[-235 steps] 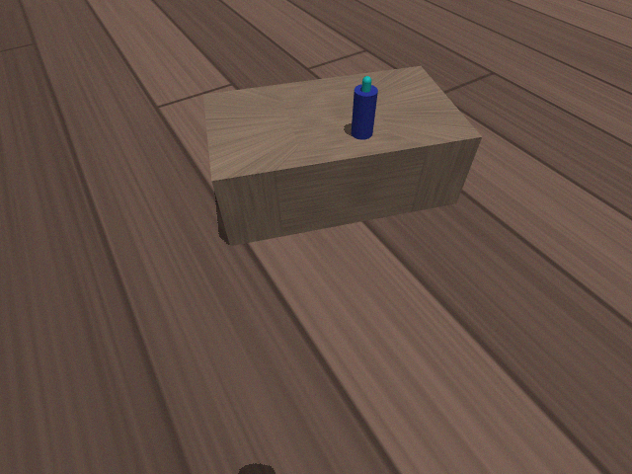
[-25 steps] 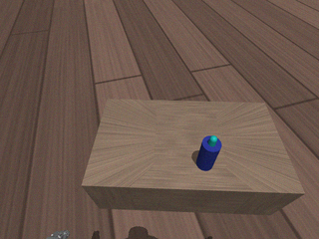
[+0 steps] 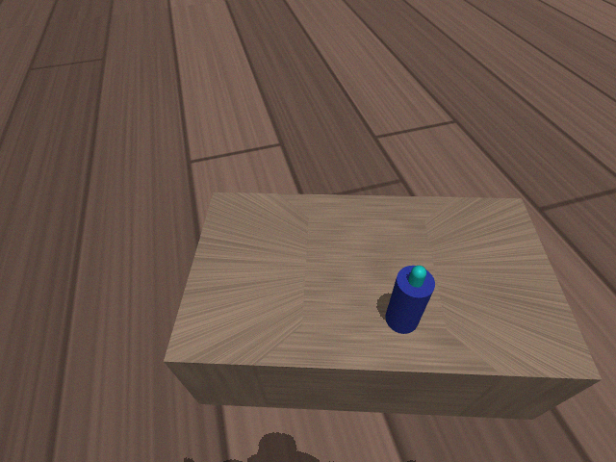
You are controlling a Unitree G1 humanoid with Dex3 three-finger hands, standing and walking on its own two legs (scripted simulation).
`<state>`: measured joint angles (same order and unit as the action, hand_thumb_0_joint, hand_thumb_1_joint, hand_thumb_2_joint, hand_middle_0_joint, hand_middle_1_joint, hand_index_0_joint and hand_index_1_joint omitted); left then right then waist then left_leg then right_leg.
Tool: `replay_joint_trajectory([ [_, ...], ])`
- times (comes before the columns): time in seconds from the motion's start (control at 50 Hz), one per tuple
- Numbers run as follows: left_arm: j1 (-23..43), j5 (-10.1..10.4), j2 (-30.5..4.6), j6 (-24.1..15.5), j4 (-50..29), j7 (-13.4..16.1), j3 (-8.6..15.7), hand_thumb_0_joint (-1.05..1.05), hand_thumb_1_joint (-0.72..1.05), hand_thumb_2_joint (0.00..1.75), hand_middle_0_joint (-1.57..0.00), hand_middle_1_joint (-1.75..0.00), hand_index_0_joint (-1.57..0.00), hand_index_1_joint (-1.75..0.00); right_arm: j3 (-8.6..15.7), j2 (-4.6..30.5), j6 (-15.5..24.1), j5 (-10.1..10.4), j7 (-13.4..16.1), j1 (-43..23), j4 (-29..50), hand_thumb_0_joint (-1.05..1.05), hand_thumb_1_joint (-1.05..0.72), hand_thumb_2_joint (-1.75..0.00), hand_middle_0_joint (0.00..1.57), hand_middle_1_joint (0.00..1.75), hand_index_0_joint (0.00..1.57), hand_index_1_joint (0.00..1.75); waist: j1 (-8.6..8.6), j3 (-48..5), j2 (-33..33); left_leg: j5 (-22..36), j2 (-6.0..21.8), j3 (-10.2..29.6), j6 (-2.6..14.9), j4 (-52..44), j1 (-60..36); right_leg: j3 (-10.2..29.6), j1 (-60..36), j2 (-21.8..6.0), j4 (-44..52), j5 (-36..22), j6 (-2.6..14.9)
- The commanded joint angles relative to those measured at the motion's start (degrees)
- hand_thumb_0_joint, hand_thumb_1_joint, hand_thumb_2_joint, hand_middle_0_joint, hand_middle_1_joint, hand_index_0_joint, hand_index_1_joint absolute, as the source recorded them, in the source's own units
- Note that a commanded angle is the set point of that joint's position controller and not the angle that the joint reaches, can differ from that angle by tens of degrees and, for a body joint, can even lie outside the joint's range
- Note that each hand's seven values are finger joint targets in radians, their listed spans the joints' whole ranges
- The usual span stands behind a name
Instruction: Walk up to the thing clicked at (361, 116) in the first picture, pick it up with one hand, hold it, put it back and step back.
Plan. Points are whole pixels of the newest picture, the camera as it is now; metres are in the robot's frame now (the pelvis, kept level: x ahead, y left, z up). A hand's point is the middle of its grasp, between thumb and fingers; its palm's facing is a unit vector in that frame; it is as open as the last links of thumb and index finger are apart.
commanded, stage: walk up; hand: right
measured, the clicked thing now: (410, 296) +0.51 -0.20 -0.31
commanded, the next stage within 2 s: stand in 0.34 s
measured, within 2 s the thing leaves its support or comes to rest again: neither
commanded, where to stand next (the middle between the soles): +0.06 +0.02 m, yaw +0 degrees
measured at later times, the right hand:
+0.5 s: hand out of the picture +0.10 -0.26 -0.15, palm faces -0.01 +0.94 -0.34, open 7.4 cm
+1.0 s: hand out of the picture +0.07 -0.27 -0.16, palm faces -0.02 +0.94 -0.34, open 7.4 cm
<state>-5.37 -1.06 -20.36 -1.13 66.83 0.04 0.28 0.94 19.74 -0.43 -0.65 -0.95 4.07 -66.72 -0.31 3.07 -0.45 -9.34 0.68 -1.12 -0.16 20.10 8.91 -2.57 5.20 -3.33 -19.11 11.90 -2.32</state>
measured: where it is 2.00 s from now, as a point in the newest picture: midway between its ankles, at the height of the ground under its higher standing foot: outside the picture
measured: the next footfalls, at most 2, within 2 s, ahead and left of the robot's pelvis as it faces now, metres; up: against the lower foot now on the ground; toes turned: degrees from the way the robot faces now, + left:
none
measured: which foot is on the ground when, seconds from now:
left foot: down 0.00-1.00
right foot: down 0.00-1.00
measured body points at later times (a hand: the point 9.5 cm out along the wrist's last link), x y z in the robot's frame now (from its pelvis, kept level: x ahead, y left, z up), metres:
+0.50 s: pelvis +0.01 +0.00 +0.00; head +0.02 +0.00 +0.45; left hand +0.10 +0.30 -0.13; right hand +0.10 -0.30 -0.13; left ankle +0.02 +0.12 -0.75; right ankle -0.02 -0.14 -0.75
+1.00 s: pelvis +0.00 -0.02 +0.00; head +0.01 -0.01 +0.45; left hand +0.07 +0.29 -0.13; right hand +0.08 -0.32 -0.13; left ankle +0.02 +0.12 -0.75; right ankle -0.02 -0.14 -0.75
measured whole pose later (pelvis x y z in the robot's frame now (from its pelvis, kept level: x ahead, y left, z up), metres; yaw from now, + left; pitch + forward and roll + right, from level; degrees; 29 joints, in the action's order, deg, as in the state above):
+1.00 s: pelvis +0.00 -0.02 +0.00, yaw +0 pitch -2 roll +0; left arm -6.4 -0.7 -20.1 -0.4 65.2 -0.3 0.1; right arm 0.2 19.8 0.4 -0.8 -0.4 5.0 -66.0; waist 0.1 3.1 0.0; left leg -8.1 1.9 -0.8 -1.5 18.0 7.7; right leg -2.9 4.5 -2.0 -18.0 11.4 -1.1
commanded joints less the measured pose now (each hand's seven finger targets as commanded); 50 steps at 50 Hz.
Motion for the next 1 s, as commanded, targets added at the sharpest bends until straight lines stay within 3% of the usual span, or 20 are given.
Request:
replay_joint_trajectory([
  [0.0, 3.2, 0.2, -12.7, -1.2, -3.8, 0.7, 2.4, 0.00, 0.90, 0.90, -0.20, -0.30, -0.20, -0.30, 2.1, 12.3, 1.2, 0.3, 0.7, -3.2, 3.6, 0.00, -0.90, -0.90, 0.20, 0.30, 0.20, 0.30, 0.45, -5.8, 0.9, 8.1, 6.1, 5.0, 1.31, -2.7, -2.7, 3.4, 0.2, -4.5, 3.6, -7.1, 2.36],
  [0.3, 3.2, 0.2, -12.3, -1.0, -4.4, 0.8, 2.6, 0.00, 0.90, 0.90, -0.20, -0.30, -0.20, -0.30, 2.2, 12.0, 1.2, 0.2, 0.8, -2.4, 4.0, 0.00, -0.90, -0.90, 0.20, 0.30, 0.20, 0.30, 0.37, -6.0, 0.2, 12.1, 5.8, 4.5, 1.21, -2.1, -3.5, 3.0, -1.1, -4.7, 3.1, -10.6, 2.22],
  [0.32, 2.8, 0.6, -12.2, -0.7, -4.5, 0.9, 2.4, 0.00, 0.90, 0.90, -0.20, -0.30, -0.20, -0.30, 1.9, 11.6, 1.5, 0.3, 1.0, -2.9, 4.4, 0.00, -0.90, -0.90, 0.20, 0.30, 0.20, 0.30, 0.55, -4.9, 1.8, 15.0, 7.5, 5.8, 0.73, -3.3, -3.7, 3.2, 0.2, -5.0, 2.9, -11.0, 2.33],
  [0.4, 2.8, 0.6, -11.5, -0.5, -4.9, 0.7, 2.3, 0.00, 0.90, 0.90, -0.20, -0.30, -0.20, -0.30, 2.0, 12.7, 2.0, 0.3, 1.3, -2.7, 4.3, 0.00, -0.90, -0.90, 0.20, 0.30, 0.20, 0.30, 0.68, -6.7, -0.7, 16.3, 7.7, 5.3, 0.50, -2.8, -4.8, 3.6, -1.3, -5.4, 3.1, -11.8, 2.43],
  [0.62, 2.3, 0.6, -12.1, -0.5, -4.9, 0.4, 2.2, 0.00, 0.90, 0.90, -0.20, -0.30, -0.20, -0.30, 1.5, 12.0, 2.1, 0.4, 1.2, -3.2, 4.3, 0.00, -0.90, -0.90, 0.20, 0.30, 0.20, 0.30, 0.58, -5.9, 0.2, 13.2, 7.6, 5.0, 0.36, -3.8, -4.7, 3.9, -1.0, -5.3, 4.0, -9.8, 2.61],
  [0.84, 1.9, 0.5, -12.1, -0.4, -5.3, 0.2, 2.2, 0.00, 0.90, 0.90, -0.20, -0.30, -0.20, -0.30, 1.4, 12.1, 2.0, 0.1, 1.2, -2.3, 4.2, 0.00, -0.90, -0.90, 0.20, 0.30, 0.20, 0.30, 0.87, -4.2, 0.0, 5.8, 6.9, 4.7, 0.09, -4.4, -3.6, 4.7, 1.4, -5.1, 5.3, -4.9, 2.69],
  [0.98, 1.2, 0.5, -12.4, -0.5, -5.3, 0.3, 2.1, 0.00, 0.90, 0.90, -0.20, -0.30, -0.20, -0.30, 1.5, 12.1, 1.9, 0.1, 1.1, -1.8, 4.1, 0.00, -0.90, -0.90, 0.20, 0.30, 0.20, 0.30, 0.69, -3.6, 0.9, 5.5, 6.9, 4.9, 0.24, -4.2, -2.8, 5.0, 1.4, -5.1, 5.6, -4.6, 2.77],
])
